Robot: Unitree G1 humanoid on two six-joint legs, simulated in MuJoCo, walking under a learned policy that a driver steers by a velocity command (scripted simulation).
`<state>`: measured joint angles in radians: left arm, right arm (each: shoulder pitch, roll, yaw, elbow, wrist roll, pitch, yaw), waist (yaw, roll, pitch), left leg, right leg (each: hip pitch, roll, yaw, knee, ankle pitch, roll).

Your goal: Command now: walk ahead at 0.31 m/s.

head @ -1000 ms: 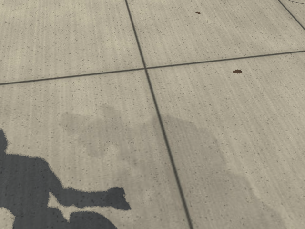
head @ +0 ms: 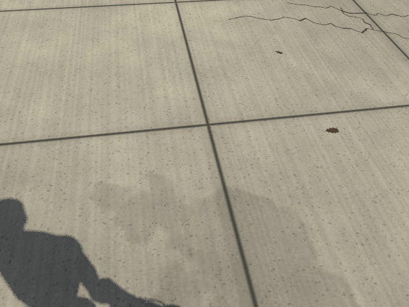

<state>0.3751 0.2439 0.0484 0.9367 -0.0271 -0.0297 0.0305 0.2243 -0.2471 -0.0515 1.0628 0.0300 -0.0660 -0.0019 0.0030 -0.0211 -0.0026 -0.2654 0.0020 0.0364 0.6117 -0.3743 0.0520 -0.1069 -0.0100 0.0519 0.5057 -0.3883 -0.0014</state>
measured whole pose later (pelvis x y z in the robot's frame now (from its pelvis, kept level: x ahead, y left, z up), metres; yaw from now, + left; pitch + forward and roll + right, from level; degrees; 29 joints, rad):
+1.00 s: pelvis +0.51 -0.02 +0.00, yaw +5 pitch +2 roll -3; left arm 0.34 0.27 0.05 0.99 0.00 -0.08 0.01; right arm 0.06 -0.24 -0.04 0.83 0.02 -0.07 0.04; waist 0.07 0.03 0.01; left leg -0.62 0.07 0.01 0.58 0.02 0.06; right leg 0.11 0.06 -0.13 0.18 -0.33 -0.02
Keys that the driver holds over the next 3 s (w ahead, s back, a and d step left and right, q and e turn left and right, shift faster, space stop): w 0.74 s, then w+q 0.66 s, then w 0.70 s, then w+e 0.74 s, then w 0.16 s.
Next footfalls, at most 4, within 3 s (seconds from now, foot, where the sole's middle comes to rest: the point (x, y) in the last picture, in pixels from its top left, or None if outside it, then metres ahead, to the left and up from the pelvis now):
0.50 right None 0.41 -0.13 -0.77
1.06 left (175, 257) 0.72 0.11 -0.77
1.56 right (208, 185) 1.04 0.00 -0.77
2.06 left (131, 154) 1.21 0.34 -0.77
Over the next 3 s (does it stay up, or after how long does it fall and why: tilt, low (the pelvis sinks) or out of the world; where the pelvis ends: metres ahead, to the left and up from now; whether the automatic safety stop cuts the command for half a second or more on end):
stays up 1.59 0.28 0.01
